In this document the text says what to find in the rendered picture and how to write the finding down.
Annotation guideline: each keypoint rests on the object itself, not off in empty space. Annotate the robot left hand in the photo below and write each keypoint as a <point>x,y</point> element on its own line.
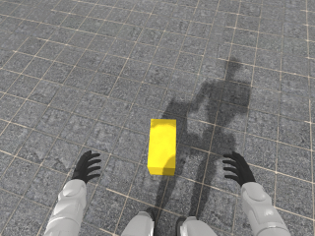
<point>82,169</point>

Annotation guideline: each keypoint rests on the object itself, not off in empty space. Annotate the robot left forearm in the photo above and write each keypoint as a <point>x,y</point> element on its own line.
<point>66,218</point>

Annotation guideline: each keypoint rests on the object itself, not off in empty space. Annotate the robot right forearm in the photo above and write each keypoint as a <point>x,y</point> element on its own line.
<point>263,218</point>

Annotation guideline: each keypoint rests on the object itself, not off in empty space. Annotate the carton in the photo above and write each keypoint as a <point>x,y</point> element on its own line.
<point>162,147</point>

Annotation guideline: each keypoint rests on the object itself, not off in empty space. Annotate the robot left thigh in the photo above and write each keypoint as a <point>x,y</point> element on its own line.
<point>140,225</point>

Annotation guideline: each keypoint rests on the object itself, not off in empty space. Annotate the robot left foot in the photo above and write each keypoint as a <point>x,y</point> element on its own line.
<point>153,217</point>

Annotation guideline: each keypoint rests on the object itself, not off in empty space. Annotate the robot right hand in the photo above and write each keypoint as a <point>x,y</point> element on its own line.
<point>242,170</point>

